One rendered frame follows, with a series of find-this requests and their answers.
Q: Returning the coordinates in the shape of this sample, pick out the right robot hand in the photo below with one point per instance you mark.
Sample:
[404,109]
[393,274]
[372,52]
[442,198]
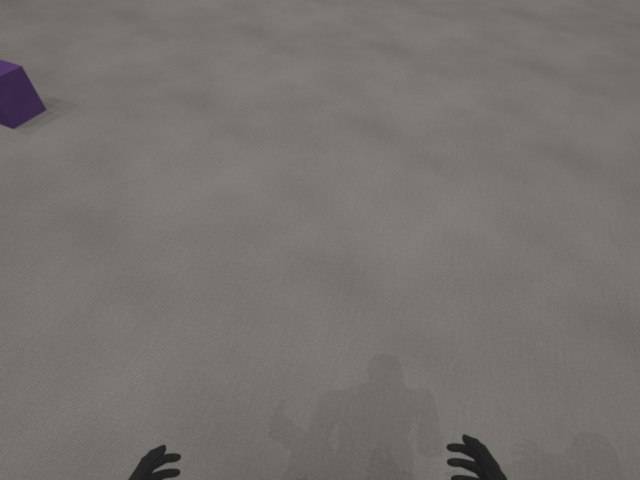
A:
[484,466]

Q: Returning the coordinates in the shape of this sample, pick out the carton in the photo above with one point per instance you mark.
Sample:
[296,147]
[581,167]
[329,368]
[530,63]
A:
[19,101]

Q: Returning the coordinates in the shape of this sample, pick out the left robot hand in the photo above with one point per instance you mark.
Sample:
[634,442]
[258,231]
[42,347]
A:
[153,460]

